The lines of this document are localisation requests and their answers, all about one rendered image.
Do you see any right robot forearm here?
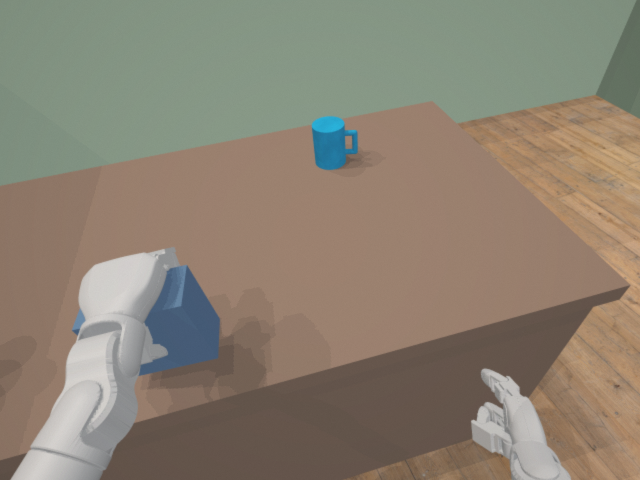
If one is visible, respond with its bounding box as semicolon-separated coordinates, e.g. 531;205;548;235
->
509;441;571;480

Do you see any sponge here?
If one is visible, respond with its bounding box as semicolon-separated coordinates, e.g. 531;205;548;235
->
72;265;220;376

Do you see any table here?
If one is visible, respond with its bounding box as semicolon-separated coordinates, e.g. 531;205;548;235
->
0;101;630;480

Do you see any robot left hand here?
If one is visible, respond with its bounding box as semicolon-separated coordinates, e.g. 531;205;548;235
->
78;247;180;365

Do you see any left robot forearm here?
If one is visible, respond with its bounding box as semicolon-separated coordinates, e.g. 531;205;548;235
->
11;314;146;480

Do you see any robot right hand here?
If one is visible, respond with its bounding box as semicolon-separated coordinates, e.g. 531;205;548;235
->
471;369;547;459

